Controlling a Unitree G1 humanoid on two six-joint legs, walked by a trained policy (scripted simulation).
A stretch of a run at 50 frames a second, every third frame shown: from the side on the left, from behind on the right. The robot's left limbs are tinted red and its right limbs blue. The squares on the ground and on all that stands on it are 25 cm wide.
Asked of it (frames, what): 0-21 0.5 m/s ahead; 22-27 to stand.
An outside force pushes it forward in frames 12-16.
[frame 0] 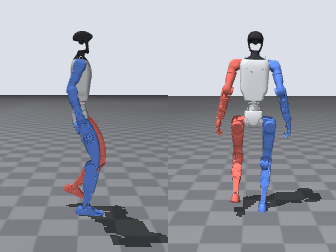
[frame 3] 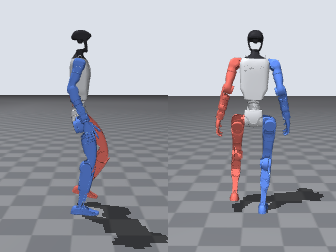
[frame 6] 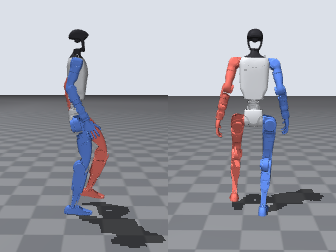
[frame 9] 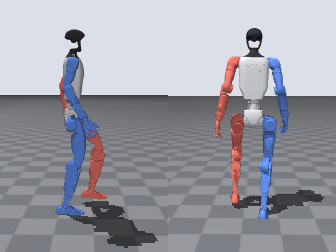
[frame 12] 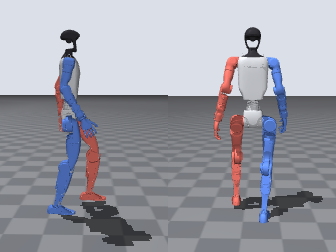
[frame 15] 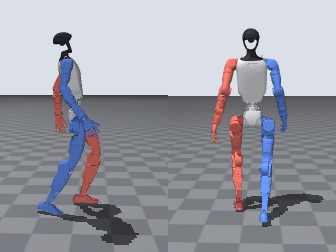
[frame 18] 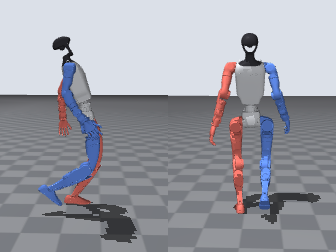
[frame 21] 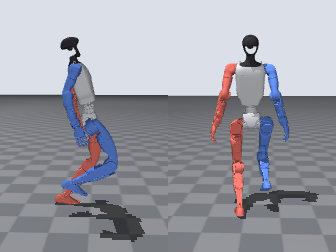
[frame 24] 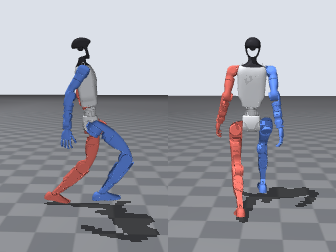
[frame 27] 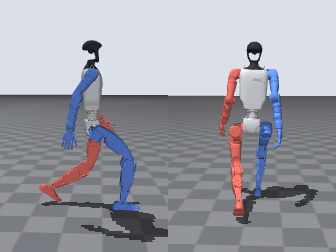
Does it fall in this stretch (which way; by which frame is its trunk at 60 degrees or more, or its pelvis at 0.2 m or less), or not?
no
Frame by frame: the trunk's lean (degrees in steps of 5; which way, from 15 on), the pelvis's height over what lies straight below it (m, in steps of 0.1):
0: 5, 0.8
3: 0, 0.8
6: 0, 0.8
9: 0, 0.8
12: 0, 0.8
15: 10, 0.8
18: 20 backward, 0.8
21: 20 backward, 0.7
24: 10, 0.7
27: 0, 0.7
